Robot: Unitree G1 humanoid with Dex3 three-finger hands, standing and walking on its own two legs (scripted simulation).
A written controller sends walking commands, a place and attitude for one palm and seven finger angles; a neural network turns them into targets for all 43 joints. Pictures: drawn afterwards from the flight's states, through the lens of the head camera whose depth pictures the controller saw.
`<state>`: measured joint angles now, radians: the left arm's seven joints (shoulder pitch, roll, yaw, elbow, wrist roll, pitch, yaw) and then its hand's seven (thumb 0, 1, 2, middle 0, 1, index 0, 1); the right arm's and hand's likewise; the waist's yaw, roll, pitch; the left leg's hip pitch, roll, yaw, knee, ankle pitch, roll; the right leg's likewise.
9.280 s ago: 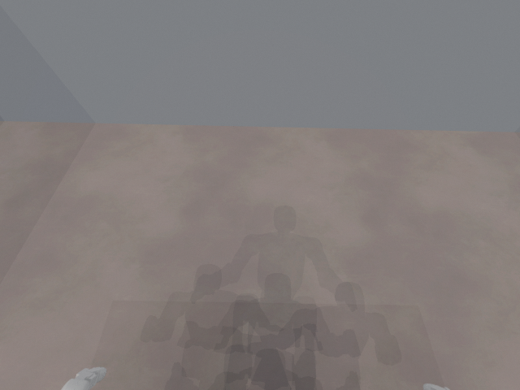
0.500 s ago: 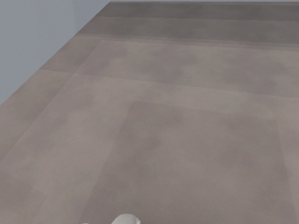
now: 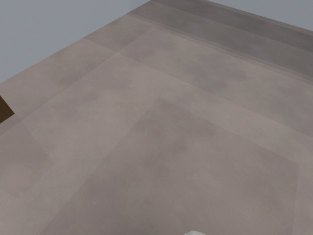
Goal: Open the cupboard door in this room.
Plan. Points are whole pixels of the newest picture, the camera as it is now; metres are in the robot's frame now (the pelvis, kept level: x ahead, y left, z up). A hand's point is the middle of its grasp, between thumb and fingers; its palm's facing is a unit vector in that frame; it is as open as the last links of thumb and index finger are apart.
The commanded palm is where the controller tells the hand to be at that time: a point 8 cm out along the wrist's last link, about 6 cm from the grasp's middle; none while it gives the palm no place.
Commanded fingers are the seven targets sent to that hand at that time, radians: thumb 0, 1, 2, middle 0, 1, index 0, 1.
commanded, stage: turn or walk to find it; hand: left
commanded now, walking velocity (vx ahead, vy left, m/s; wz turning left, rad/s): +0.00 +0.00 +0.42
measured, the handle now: out of the picture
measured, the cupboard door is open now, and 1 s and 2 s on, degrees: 0 0 0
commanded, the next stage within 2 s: stand and wait in 1.14 s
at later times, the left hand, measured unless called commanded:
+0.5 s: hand out of the picture +0.03 +0.15 -0.14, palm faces +0.21 -0.94 -0.28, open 7.4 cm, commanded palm none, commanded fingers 0.00 0.90 0.90 -0.20 -0.30 -0.20 -0.30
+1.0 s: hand out of the picture -0.12 +0.21 -0.17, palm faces +0.47 -0.85 -0.25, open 7.4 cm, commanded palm none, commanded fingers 0.00 0.90 0.90 -0.20 -0.30 -0.20 -0.30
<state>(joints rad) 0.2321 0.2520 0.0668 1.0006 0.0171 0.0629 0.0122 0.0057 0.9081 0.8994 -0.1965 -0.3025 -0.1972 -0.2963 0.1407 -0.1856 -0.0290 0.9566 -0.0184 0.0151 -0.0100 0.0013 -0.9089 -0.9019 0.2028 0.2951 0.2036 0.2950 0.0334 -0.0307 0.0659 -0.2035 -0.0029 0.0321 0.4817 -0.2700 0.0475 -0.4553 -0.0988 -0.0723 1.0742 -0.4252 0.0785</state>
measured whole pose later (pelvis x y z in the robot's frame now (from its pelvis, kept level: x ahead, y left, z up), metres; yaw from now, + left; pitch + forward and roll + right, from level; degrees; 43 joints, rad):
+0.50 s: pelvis -0.03 -0.05 +0.00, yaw +13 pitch -1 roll +1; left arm 0.17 0.15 0.02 0.91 0.01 0.02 0.02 0.00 0.90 0.90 -0.20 -0.30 -0.20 -0.30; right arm 0.27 -0.25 -0.09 1.00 -0.03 0.08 0.01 0.00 -0.91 -0.90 0.20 0.29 0.20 0.29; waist -0.04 0.06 0.06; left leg -0.49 -0.01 -0.05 1.15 -0.37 -0.04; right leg -0.23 -0.07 -0.14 0.51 -0.26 -0.02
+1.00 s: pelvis -0.07 -0.01 +0.00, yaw +25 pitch -1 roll -1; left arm 0.21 0.26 0.07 0.99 0.01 0.06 0.01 0.01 0.91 0.90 -0.20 -0.30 -0.20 -0.30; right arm 0.16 -0.18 -0.03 0.96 -0.02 0.01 -0.01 0.00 -0.91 -0.90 0.20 0.30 0.20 0.30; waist 0.03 -0.03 0.07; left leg -0.20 0.00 0.01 0.46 -0.25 0.03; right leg -0.46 -0.09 -0.06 1.08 -0.41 0.09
